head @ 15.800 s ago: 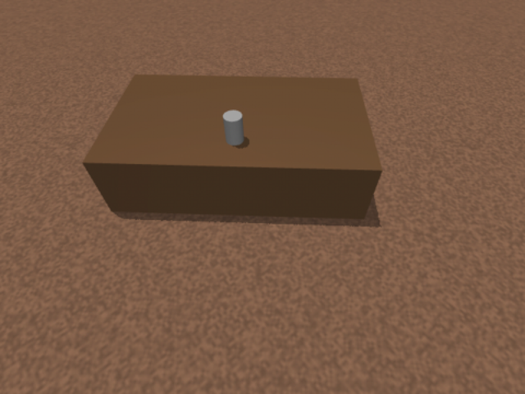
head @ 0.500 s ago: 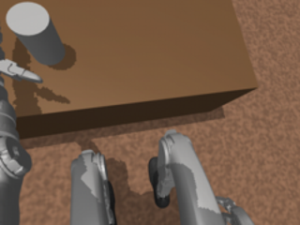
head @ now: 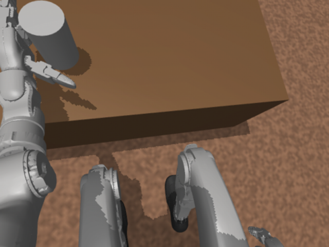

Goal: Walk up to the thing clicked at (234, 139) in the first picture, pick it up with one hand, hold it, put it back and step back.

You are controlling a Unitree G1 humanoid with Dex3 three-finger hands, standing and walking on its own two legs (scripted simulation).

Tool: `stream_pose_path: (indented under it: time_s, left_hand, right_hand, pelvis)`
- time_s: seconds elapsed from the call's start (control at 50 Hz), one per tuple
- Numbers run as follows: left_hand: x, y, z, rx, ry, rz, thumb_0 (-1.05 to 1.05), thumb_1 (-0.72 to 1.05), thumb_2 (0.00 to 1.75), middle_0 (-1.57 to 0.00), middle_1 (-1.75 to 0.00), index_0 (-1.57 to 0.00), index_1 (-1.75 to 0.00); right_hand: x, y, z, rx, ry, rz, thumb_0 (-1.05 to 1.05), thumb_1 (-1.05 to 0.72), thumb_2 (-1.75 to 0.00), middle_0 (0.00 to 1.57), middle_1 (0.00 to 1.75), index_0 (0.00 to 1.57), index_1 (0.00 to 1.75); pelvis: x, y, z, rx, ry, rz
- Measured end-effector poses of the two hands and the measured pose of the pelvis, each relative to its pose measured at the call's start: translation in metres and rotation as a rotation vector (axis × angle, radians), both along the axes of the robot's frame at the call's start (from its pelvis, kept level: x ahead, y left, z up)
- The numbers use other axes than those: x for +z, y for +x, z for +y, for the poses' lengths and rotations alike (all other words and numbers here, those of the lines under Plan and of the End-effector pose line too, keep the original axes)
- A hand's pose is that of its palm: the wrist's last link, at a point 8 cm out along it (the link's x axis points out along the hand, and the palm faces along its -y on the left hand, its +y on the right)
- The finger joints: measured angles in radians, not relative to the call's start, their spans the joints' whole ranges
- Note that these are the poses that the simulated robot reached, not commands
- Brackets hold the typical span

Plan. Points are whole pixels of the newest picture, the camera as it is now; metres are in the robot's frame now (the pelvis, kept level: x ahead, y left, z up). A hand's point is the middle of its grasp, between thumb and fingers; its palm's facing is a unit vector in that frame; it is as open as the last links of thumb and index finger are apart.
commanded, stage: rest palm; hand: left
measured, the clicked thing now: (53, 39) +0.60 +0.18 -0.04
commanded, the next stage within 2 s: close in 0.08 s
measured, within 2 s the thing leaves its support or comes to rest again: leaves its support in 1.54 s
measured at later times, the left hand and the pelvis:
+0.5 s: hand (58, 53) +0.55 +0.16 -0.02, palm faces +0.08 -1.00 -0.03, open 15.9 cm; pelvis +0.01 +0.00 -0.01, yaw +1 degrees
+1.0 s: hand (54, 53) +0.56 +0.18 -0.03, palm faces +0.09 -1.00 -0.03, open 10.7 cm; pelvis +0.00 +0.00 -0.02, yaw +0 degrees
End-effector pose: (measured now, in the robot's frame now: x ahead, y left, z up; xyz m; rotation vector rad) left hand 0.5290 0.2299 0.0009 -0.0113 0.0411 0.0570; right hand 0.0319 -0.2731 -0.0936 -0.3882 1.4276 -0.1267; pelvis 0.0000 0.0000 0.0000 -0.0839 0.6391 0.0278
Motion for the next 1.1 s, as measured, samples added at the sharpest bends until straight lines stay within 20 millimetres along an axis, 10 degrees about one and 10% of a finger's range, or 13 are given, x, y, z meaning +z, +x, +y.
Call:
stream_pose_path:
  time_s: [0.46,1.1]
  left_hand:
    - [-0.015,-0.003,-0.012,0.019,0.041,-0.014,-0.02,-0.54,0.17,-0.28,-0.25,-0.29,-0.24]
    - [-0.033,0.006,0.0,0.041,0.034,-0.035,-0.01,-0.18,0.52,-0.7,-0.67,-0.71,-0.66]
  right_hand:
    - [-0.026,0.036,0.006,0.043,0.057,-0.017,0.0,-0.93,-0.9,0.2,0.3,0.2,0.3]
    - [-0.028,0.007,0.005,0.021,0.013,0.048,0.0,-0.92,-0.9,0.2,0.3,0.2,0.3]
  pelvis:
    - [-0.007,0.008,-0.002,0.009,0.017,0.01]
    - [-0.024,0.002,0.002,0.005,-0.005,0.0]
